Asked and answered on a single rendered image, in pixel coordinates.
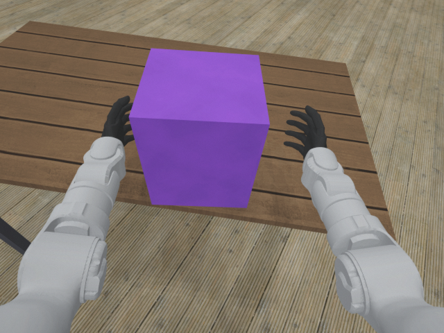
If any left robot hand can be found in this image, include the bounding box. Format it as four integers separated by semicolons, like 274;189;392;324
101;96;135;147

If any robot left upper arm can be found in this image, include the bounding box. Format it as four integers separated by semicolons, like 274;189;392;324
0;232;108;333

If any left robot forearm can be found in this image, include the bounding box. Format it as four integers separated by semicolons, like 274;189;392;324
17;137;126;293

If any right robot hand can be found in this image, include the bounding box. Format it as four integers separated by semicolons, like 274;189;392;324
284;105;327;159

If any robot right upper arm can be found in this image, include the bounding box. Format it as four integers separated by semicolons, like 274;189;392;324
334;245;444;333

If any right robot forearm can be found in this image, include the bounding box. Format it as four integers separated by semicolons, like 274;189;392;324
301;147;424;298

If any carton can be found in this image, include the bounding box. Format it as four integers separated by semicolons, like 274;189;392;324
129;49;270;208

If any table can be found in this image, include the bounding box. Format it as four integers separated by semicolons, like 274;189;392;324
0;21;396;255

